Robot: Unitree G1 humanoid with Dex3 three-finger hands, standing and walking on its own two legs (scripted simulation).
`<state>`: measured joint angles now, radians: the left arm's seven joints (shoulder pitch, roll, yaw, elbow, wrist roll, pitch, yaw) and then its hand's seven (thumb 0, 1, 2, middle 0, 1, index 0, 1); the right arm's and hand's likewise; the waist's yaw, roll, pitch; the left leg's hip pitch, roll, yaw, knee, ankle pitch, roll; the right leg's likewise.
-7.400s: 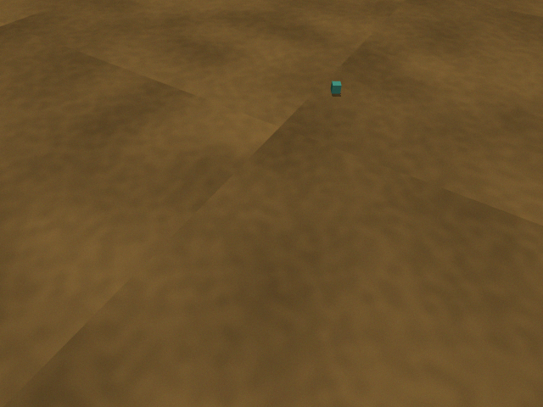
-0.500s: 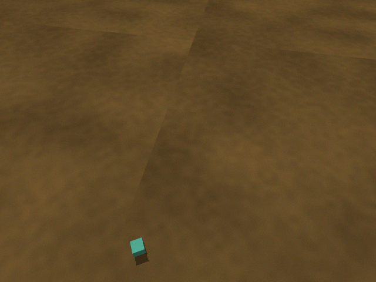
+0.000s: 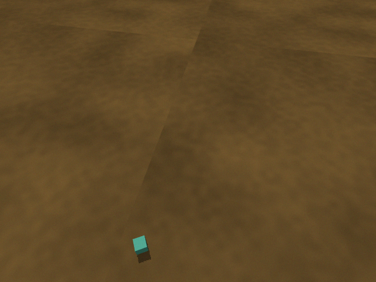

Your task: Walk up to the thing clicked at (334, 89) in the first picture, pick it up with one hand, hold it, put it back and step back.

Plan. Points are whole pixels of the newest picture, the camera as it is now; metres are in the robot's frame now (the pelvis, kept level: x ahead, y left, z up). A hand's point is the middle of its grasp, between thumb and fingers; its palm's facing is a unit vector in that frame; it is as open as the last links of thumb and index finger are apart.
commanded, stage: stand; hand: left
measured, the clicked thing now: (140, 245) +0.43 +0.24 -0.75
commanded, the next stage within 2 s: none
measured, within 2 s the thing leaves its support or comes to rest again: neither
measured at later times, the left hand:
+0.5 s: hand out of the picture +0.06 +0.26 -0.16, palm faces -0.02 -0.94 -0.34, open 7.3 cm
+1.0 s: hand out of the picture +0.07 +0.26 -0.16, palm faces -0.02 -0.94 -0.34, open 7.3 cm
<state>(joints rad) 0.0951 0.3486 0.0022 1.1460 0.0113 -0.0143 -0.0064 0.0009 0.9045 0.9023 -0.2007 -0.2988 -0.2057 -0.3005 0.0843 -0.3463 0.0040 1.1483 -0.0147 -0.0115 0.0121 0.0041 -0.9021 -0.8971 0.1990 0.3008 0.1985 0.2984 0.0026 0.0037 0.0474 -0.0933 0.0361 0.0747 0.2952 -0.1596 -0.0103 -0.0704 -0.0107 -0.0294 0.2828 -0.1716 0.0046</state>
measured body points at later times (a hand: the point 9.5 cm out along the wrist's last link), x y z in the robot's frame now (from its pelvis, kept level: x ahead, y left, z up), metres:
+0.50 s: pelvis -0.01 +0.00 +0.00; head -0.01 +0.00 +0.45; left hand +0.06 +0.30 -0.13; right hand +0.07 -0.30 -0.13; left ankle +0.00 +0.12 -0.75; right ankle -0.01 -0.12 -0.75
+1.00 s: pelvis +0.00 +0.00 +0.00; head +0.01 +0.00 +0.45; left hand +0.07 +0.31 -0.13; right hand +0.08 -0.30 -0.13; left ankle +0.00 +0.12 -0.75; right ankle -0.01 -0.12 -0.75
